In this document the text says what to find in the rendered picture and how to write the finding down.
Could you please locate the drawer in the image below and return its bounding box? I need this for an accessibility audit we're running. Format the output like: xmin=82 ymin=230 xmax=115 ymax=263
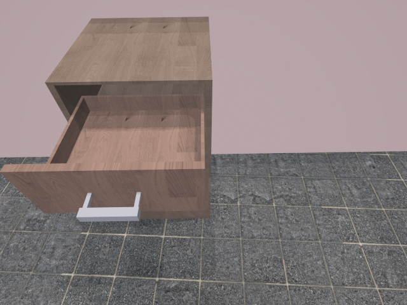
xmin=0 ymin=94 xmax=205 ymax=213

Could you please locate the cabinet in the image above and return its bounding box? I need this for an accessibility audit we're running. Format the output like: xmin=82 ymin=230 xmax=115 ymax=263
xmin=45 ymin=17 xmax=212 ymax=219

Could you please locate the handle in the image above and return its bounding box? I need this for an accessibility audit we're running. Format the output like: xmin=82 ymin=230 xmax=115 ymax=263
xmin=76 ymin=192 xmax=142 ymax=222

